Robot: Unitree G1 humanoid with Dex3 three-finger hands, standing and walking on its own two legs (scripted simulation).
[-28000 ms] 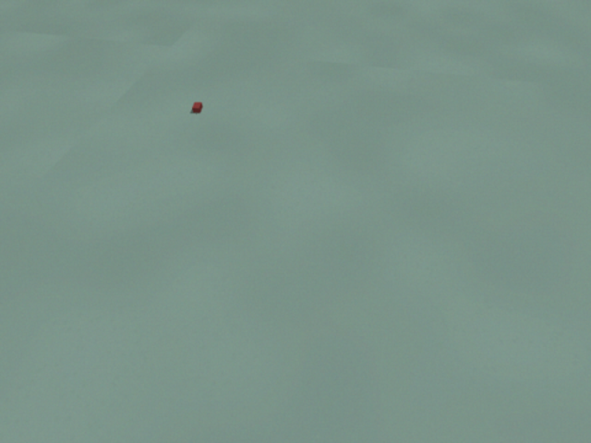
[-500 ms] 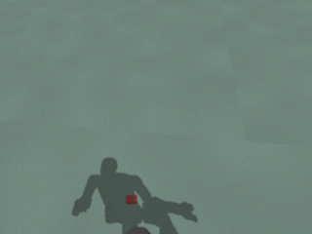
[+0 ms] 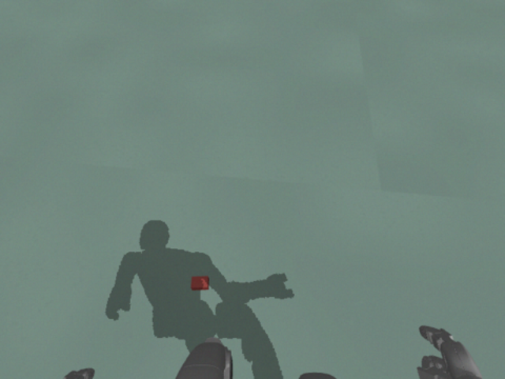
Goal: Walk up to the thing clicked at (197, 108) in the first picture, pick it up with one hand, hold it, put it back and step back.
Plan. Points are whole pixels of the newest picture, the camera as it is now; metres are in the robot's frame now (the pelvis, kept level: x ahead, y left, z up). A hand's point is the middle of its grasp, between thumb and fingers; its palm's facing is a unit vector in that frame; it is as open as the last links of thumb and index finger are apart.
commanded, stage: walk up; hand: left
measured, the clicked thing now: (200, 283) +0.50 +0.24 -0.72
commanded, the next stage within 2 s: none
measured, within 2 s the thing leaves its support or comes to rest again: neither
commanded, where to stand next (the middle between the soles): +0.13 -0.02 m, yaw +4 degrees
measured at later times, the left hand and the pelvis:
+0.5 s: hand out of the picture +0.07 +0.31 -0.13, palm faces +0.04 -0.93 -0.36, open 7.4 cm; pelvis +0.08 +0.04 +0.02, yaw +3 degrees
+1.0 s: hand (114, 342) +0.19 +0.27 -0.13, palm faces +0.02 -0.93 -0.37, open 7.4 cm; pelvis +0.10 +0.00 +0.01, yaw +3 degrees
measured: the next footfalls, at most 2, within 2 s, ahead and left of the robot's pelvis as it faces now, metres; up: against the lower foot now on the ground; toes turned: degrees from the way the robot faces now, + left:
left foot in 0.36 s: +0.15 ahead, +0.13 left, +0.00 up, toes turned +3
right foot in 0.72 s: +0.21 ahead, -0.13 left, +0.00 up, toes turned +2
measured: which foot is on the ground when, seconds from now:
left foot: down 0.00-0.02, up 0.04-0.34, down 0.36-1.00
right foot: down 0.00-0.38, up 0.40-0.70, down 0.72-1.00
